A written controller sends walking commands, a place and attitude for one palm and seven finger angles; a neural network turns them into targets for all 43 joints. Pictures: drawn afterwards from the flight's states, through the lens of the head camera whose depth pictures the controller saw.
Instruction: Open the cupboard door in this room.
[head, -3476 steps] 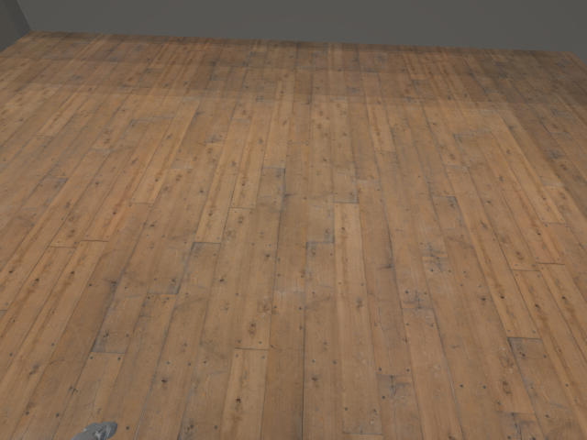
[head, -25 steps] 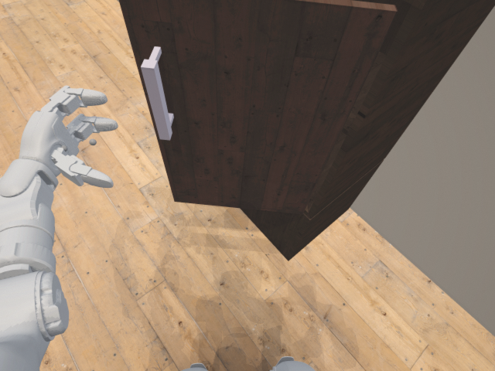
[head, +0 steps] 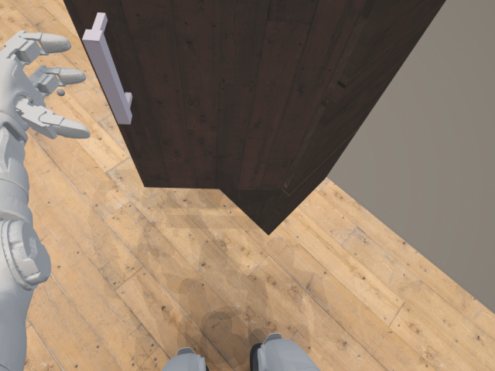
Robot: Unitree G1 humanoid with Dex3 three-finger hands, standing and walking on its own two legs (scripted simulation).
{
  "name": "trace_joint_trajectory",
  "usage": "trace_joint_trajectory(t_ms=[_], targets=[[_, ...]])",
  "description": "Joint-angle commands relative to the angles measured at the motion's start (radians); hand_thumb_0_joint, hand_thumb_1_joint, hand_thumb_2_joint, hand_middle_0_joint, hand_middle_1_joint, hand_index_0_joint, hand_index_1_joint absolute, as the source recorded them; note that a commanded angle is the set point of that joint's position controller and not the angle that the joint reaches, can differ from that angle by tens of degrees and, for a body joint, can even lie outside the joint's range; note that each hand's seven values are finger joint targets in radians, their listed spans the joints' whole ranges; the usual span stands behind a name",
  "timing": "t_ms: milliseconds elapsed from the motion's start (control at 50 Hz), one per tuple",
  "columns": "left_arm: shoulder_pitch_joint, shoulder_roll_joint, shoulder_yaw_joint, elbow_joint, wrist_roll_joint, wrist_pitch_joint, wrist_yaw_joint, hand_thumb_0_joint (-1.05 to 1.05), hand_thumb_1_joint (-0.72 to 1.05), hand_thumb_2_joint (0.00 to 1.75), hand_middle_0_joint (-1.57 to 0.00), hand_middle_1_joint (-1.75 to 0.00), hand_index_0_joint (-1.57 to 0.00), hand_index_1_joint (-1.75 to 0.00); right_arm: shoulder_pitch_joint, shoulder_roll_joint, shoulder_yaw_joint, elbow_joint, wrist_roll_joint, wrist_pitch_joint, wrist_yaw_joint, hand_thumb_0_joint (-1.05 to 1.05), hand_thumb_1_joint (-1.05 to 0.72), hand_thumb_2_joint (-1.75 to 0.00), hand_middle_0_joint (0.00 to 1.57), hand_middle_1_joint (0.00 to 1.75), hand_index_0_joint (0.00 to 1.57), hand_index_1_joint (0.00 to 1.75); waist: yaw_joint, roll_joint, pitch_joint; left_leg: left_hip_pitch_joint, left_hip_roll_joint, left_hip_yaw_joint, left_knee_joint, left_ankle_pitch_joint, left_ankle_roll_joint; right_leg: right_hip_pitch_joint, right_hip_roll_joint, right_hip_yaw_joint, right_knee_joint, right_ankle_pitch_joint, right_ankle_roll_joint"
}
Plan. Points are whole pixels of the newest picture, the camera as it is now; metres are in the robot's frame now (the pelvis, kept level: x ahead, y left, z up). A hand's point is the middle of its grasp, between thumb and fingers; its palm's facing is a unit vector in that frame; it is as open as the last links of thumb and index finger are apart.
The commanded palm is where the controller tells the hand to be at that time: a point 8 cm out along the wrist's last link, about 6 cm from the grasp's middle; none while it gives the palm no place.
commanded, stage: move the hooked fingers beside the handle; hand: left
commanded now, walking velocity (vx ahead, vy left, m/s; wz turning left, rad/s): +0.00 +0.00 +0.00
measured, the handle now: (114, 74) +0.55 +0.16 +0.11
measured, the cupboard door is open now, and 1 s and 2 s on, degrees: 45 45 45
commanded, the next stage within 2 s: slide the fingers in behind the handle in 0.72 s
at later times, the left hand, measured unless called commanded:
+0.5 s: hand (63, 98) +0.51 +0.22 +0.10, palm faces -0.09 -1.00 +0.02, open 14.0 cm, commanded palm +0.50 +0.27 +0.10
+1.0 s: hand (66, 101) +0.50 +0.22 +0.10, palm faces -0.09 -1.00 +0.01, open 14.0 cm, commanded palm +0.49 +0.26 +0.10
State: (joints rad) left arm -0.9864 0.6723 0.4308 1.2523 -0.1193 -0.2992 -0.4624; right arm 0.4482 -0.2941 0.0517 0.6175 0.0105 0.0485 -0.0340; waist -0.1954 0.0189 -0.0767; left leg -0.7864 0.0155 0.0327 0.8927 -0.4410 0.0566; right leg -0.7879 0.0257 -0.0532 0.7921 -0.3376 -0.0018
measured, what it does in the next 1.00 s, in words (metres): stands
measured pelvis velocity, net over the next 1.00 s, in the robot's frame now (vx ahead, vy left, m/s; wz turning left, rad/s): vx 0.01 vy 0.00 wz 0.00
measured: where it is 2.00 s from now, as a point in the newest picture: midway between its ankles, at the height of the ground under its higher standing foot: outside the picture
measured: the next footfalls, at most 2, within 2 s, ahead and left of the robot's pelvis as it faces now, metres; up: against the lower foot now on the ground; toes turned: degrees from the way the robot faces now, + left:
none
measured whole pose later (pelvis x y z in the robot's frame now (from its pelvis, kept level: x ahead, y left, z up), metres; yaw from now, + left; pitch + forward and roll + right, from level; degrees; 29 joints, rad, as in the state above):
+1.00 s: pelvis +0.01 +0.00 +0.00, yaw +0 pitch +19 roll -4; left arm -0.93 0.61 0.39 1.20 -0.14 -0.30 -0.44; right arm 0.44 -0.28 0.05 0.60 0.01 0.08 -0.02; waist -0.18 0.02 -0.09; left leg -0.78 0.02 0.02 0.91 -0.46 0.06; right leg -0.78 0.03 -0.06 0.80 -0.35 0.00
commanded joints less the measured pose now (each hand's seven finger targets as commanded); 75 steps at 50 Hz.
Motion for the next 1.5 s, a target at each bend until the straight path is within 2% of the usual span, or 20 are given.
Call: trace_joint_trajectory(t_ms=[0,40,100,240,360,440,480,560,600,660,720,780,900,1000,1080,1100,1140,1280,1300,1480], targets=[[-0.363,0.302,0.053,-0.185,-0.016,-0.046,-0.009,0.00,-0.50,0.30,-0.30,-1.20,-0.30,-1.20,0.174,-0.197,-0.071,-0.060,0.001,-0.006,-0.013,0.00,-0.90,-0.90,0.20,0.30,0.20,0.30,0.024,0.130,-0.472,0.319,0.013,-0.085,-0.083,0.502,-0.031,0.192,0.022,0.024,-0.039,0.321,-0.019],[-0.366,0.283,0.037,-0.195,-0.014,-0.042,-0.008,0.00,-0.50,0.30,-0.30,-1.20,-0.30,-1.20,0.172,-0.194,-0.073,-0.065,0.001,0.000,-0.010,0.00,-0.90,-0.90,0.20,0.30,0.20,0.30,0.019,0.128,-0.435,0.304,0.015,-0.082,-0.083,0.480,-0.028,0.174,0.023,0.021,-0.042,0.308,-0.018],[-0.369,0.298,0.066,-0.286,-0.031,-0.062,-0.008,0.00,-0.50,0.30,-0.30,-1.20,-0.30,-1.20,0.180,-0.194,-0.080,-0.073,-0.001,0.007,-0.008,0.00,-0.90,-0.90,0.20,0.30,0.20,0.30,0.033,0.155,-0.529,0.386,0.020,-0.092,-0.077,0.576,-0.035,0.192,0.028,0.019,-0.034,0.350,-0.020],[-0.383,0.257,0.028,-0.264,-0.022,-0.052,0.009,0.00,-0.50,0.30,-0.30,-1.20,-0.30,-1.20,0.166,-0.186,-0.077,-0.060,0.004,0.017,-0.006,0.00,-0.90,-0.90,0.20,0.30,0.20,0.30,0.009,0.146,-0.430,0.362,0.022,-0.093,-0.080,0.522,-0.032,0.146,0.029,0.014,-0.046,0.309,-0.018],[-0.412,0.185,-0.017,-0.278,-0.037,-0.060,0.017,0.00,-0.50,0.30,-0.30,-1.20,-0.30,-1.20,0.167,-0.182,-0.077,-0.052,0.003,0.013,-0.006,0.00,-0.90,-0.90,0.20,0.30,0.20,0.30,-0.001,0.173,-0.453,0.428,0.027,-0.110,-0.069,0.610,-0.043,0.109,0.030,0.004,-0.036,0.317,-0.022],[-0.395,0.195,-0.016,-0.214,-0.027,-0.040,0.020,0.00,-0.50,0.30,-0.30,-1.20,-0.30,-1.20,0.156,-0.186,-0.072,-0.053,0.003,0.014,-0.004,0.00,-0.90,-0.90,0.20,0.30,0.20,0.30,-0.006,0.111,-0.403,0.354,0.022,-0.102,-0.074,0.523,-0.035,0.122,0.028,0.008,-0.040,0.300,-0.018],[-0.415,0.237,0.007,-0.240,-0.018,-0.049,0.026,0.00,-0.50,0.30,-0.30,-1.20,-0.30,-1.20,0.157,-0.189,-0.069,-0.059,0.002,0.015,-0.009,0.00,-0.90,-0.90,0.20,0.30,0.20,0.30,0.006,0.143,-0.445,0.370,0.022,-0.104,-0.071,0.557,-0.040,0.135,0.026,0.010,-0.026,0.316,-0.021],[-0.437,0.212,-0.003,-0.282,-0.032,-0.067,0.030,0.00,-0.50,0.30,-0.30,-1.20,-0.30,-1.20,0.158,-0.185,-0.072,-0.065,0.001,0.015,-0.007,0.00,-0.90,-0.90,0.20,0.30,0.20,0.30,0.001,0.163,-0.473,0.411,0.025,-0.114,-0.059,0.615,-0.048,0.121,0.028,0.005,-0.020,0.324,-0.022],[-0.392,0.255,0.041,-0.296,-0.030,-0.071,0.026,0.00,-0.50,0.30,-0.30,-1.20,-0.30,-1.20,0.157,-0.187,-0.076,-0.070,0.000,0.017,-0.003,0.00,-0.90,-0.90,0.20,0.30,0.20,0.30,0.026,0.170,-0.529,0.430,0.026,-0.110,-0.054,0.641,-0.049,0.154,0.029,0.012,-0.020,0.350,-0.020],[-0.397,0.174,-0.017,-0.293,-0.041,-0.067,0.022,0.00,-0.50,0.30,-0.30,-1.20,-0.30,-1.20,0.151,-0.178,-0.074,-0.069,0.003,0.018,-0.002,0.00,-0.90,-0.90,0.20,0.30,0.20,0.30,0.010,0.174,-0.480,0.427,0.026,-0.111,-0.059,0.642,-0.048,0.129,0.030,0.004,-0.025,0.338,-0.022],[-0.358,0.225,0.017,-0.247,-0.029,-0.050,0.025,0.00,-0.50,0.30,-0.30,-1.20,-0.30,-1.20,0.148,-0.184,-0.073,-0.069,0.005,0.023,-0.003,0.00,-0.90,-0.90,0.20,0.30,0.20,0.30,0.017,0.113,-0.449,0.354,0.020,-0.094,-0.072,0.537,-0.034,0.166,0.029,0.012,-0.036,0.325,-0.018],[-0.407,0.263,0.029,-0.276,-0.022,-0.061,0.029,0.00,-0.50,0.30,-0.30,-1.20,-0.30,-1.20,0.148,-0.187,-0.068,-0.073,0.005,0.023,-0.008,0.00,-0.90,-0.90,0.20,0.30,0.20,0.30,0.015,0.142,-0.454,0.347,0.016,-0.093,-0.080,0.508,-0.034,0.176,0.028,0.016,-0.035,0.316,-0.020],[-0.393,0.166,-0.027,-0.269,-0.046,-0.069,0.017,0.00,-0.50,0.30,-0.30,-1.20,-0.30,-1.20,0.144,-0.181,-0.072,-0.061,0.005,0.016,-0.004,0.00,-0.90,-0.90,0.20,0.30,0.20,0.30,0.004,0.159,-0.448,0.388,0.019,-0.104,-0.076,0.516,-0.040,0.131,0.031,0.009,-0.039,0.290,-0.023],[-0.424,0.162,-0.030,-0.270,-0.035,-0.061,0.043,0.00,-0.50,0.30,-0.30,-1.20,-0.30,-1.20,0.148,-0.183,-0.074,-0.056,0.002,0.011,-0.004,0.00,-0.90,-0.90,0.20,0.30,0.20,0.30,-0.005,0.129,-0.432,0.366,0.018,-0.107,-0.081,0.468,-0.036,0.121,0.028,0.006,-0.039,0.264,-0.022],[-0.417,0.168,-0.013,-0.326,-0.030,-0.081,0.065,0.00,-0.50,0.30,-0.30,-1.20,-0.30,-1.20,0.151,-0.179,-0.078,-0.059,-0.001,0.007,0.003,0.00,-0.90,-0.90,0.20,0.30,0.20,0.30,0.018,0.173,-0.499,0.427,0.023,-0.116,-0.075,0.565,-0.050,0.130,0.030,0.004,-0.026,0.294,-0.024],[-0.390,0.125,-0.036,-0.303,-0.034,-0.076,0.068,0.00,-0.50,0.30,-0.30,-1.20,-0.30,-1.20,0.144,-0.174,-0.079,-0.061,0.000,0.006,0.007,0.00,-0.90,-0.90,0.20,0.30,0.20,0.30,0.014,0.170,-0.475,0.423,0.022,-0.110,-0.072,0.551,-0.049,0.117,0.030,0.004,-0.033,0.287,-0.023],[-0.379,0.161,-0.008,-0.296,-0.031,-0.073,0.078,0.00,-0.50,0.30,-0.30,-1.20,-0.30,-1.20,0.144,-0.178,-0.078,-0.063,0.000,0.006,0.008,0.00,-0.90,-0.90,0.20,0.30,0.20,0.30,0.022,0.133,-0.460,0.378,0.019,-0.102,-0.079,0.513,-0.042,0.154,0.029,0.008,-0.032,0.293,-0.023],[-0.396,0.118,-0.029,-0.324,-0.026,-0.085,0.110,0.00,-0.50,0.30,-0.30,-1.20,-0.30,-1.20,0.135,-0.173,-0.080,-0.070,0.002,0.006,0.012,0.00,-0.90,-0.90,0.20,0.30,0.20,0.30,0.022,0.135,-0.449,0.395,0.021,-0.107,-0.089,0.504,-0.045,0.140,0.030,0.004,-0.033,0.276,-0.024],[-0.389,0.059,-0.069,-0.315,-0.028,-0.081,0.110,0.00,-0.50,0.30,-0.30,-1.20,-0.30,-1.20,0.131,-0.166,-0.080,-0.069,0.002,0.004,0.013,0.00,-0.90,-0.90,0.20,0.30,0.20,0.30,0.012,0.129,-0.447,0.401,0.020,-0.106,-0.087,0.497,-0.044,0.130,0.029,0.004,-0.035,0.272,-0.023],[-0.422,0.023,-0.087,-0.310,-0.017,-0.093,0.150,0.00,-0.50,0.30,-0.30,-1.20,-0.30,-1.20,0.131,-0.162,-0.081,-0.056,-0.001,-0.009,0.017,0.00,-0.90,-0.90,0.20,0.30,0.20,0.30,0.010,0.111,-0.438,0.394,0.018,-0.110,-0.085,0.482,-0.044,0.122,0.027,0.004,-0.029,0.267,-0.023]])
